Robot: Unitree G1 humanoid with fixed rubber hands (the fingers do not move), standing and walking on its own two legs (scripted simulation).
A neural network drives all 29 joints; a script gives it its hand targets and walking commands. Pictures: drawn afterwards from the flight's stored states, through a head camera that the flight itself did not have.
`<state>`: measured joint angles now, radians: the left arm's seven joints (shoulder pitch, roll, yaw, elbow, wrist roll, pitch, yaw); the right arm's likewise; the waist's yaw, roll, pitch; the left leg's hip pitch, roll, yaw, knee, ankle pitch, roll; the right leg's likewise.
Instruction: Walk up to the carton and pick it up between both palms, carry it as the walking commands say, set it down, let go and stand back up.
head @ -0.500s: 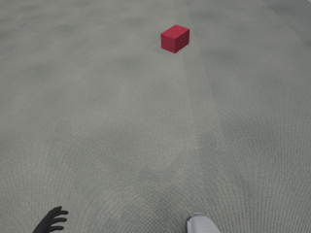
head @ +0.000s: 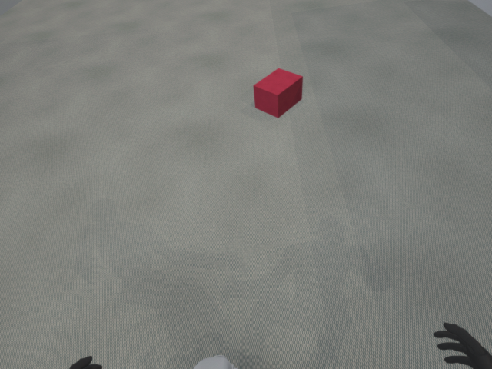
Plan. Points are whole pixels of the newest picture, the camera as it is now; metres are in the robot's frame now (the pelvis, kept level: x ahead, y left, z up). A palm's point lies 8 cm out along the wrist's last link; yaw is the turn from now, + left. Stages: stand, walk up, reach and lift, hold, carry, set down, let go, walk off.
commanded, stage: walk up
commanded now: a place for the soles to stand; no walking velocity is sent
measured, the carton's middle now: (278, 92) +1.90 -0.07 -0.69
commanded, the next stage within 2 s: none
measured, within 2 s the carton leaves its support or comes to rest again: neither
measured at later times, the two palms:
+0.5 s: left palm (135, 245) +0.38 +0.30 -0.09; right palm (430, 237) +0.40 -0.35 -0.12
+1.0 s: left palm (145, 172) +0.60 +0.33 -0.09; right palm (387, 153) +0.62 -0.31 -0.08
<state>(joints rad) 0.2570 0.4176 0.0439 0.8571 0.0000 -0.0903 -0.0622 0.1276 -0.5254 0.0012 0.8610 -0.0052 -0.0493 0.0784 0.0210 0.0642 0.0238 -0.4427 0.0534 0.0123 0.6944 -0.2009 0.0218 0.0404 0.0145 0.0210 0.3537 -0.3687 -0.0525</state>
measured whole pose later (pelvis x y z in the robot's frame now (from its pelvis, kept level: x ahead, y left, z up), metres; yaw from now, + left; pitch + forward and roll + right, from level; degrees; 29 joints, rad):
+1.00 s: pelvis +0.52 +0.02 +0.00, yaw -1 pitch +1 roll -2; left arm 0.26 0.42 0.04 0.85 0.00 -0.09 -0.05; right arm 0.26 -0.48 0.00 0.81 -0.01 -0.12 0.03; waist 0.03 0.04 0.00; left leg -0.34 0.05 0.03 0.56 -0.22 0.01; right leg -0.35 0.04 0.02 0.96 -0.40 -0.05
